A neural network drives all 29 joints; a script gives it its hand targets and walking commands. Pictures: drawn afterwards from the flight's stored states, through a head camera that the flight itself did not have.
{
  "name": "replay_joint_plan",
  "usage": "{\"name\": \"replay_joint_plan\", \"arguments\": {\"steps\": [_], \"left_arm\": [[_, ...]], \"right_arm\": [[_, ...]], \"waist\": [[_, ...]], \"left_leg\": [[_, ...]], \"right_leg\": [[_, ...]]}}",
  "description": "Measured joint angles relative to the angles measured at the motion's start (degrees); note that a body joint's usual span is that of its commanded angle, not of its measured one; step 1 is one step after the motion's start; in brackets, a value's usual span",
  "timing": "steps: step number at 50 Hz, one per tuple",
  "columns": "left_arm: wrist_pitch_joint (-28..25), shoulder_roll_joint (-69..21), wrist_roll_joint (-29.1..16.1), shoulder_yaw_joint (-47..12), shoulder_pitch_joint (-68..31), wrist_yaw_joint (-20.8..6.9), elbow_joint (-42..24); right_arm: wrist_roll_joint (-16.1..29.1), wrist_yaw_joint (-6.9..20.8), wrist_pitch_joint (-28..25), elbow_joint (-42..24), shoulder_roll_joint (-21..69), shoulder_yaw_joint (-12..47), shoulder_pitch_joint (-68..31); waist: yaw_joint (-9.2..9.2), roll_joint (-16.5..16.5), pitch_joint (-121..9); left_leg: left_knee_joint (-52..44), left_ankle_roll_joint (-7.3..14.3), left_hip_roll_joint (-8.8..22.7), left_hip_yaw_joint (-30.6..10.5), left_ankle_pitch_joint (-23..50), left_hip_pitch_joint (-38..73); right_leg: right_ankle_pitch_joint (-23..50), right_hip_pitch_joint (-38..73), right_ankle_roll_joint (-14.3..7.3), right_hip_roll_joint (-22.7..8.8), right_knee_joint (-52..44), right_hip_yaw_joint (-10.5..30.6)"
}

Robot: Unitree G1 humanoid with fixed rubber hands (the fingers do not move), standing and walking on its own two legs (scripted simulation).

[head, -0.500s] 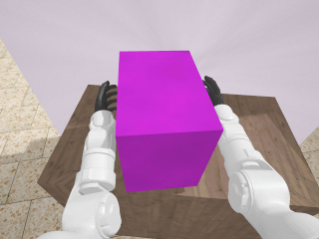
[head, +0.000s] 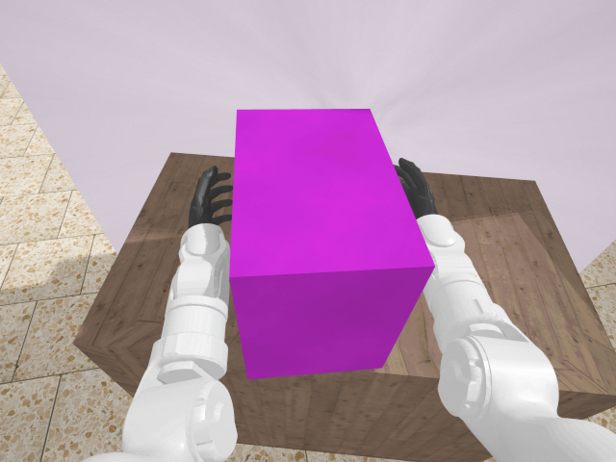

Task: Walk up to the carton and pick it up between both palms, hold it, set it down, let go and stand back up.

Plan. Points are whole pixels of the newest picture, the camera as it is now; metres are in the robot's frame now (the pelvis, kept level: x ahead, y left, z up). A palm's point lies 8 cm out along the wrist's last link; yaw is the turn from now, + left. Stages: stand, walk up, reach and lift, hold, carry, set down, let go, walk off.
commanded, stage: set down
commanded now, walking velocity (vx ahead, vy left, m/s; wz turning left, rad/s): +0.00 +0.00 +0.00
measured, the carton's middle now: (310, 240) +0.40 +0.02 +0.04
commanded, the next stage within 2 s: none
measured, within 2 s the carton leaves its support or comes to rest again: neither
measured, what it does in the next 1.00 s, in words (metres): stands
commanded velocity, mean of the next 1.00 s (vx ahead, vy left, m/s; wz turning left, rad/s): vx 0.00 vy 0.00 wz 0.00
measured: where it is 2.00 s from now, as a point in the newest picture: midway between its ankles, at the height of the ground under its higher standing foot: outside the picture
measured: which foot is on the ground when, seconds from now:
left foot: down 0.00-1.00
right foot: down 0.00-1.00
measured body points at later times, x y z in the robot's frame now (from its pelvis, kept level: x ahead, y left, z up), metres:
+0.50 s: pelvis +0.00 +0.00 +0.00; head +0.02 +0.01 +0.45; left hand +0.39 +0.17 +0.08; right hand +0.43 -0.13 +0.09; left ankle +0.01 +0.15 -0.75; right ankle +0.01 -0.07 -0.75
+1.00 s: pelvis +0.01 +0.01 +0.00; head +0.02 +0.02 +0.45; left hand +0.39 +0.17 +0.08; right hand +0.43 -0.13 +0.09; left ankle +0.01 +0.15 -0.75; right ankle +0.01 -0.07 -0.75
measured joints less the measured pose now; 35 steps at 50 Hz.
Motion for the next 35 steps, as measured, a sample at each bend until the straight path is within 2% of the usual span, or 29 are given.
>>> {"name": "replay_joint_plan", "arguments": {"steps": [8, 19, 35], "left_arm": [[-2.39, -0.63, 1.08, 1.09, 1.22, -0.72, -0.06], [-4.64, -1.52, 2.45, 1.92, 2.75, -1.15, -1.17], [-4.9, -2.82, 3.66, 2.96, 2.62, -1.49, -1.52]], "right_arm": [[-2.11, 0.51, -1.33, -0.75, 0.88, -1.51, 0.75], [-2.8, 1.01, -3.5, -1.13, 1.29, -1.78, 1.5], [-5.31, 3.22, -4.07, -1.43, 1.45, -5.38, 1.61]], "waist": [[-0.12, -0.02, -0.13], [-0.32, -0.01, 1.09], [0.13, -0.02, 1.44]], "left_leg": [[-0.16, 0.0, 0.04, 0.37, -0.21, 0.14], [-0.37, 0.26, 0.0, 1.11, -0.41, 1.25], [-0.42, 0.67, -0.14, 2.07, -0.51, 1.64]], "right_leg": [[-0.43, -0.12, -0.03, -0.1, 0.3, -0.11], [-0.6, 0.83, 0.18, -0.33, 0.21, -0.02], [-0.76, 0.96, 0.5, -0.74, 0.43, 0.04]]}}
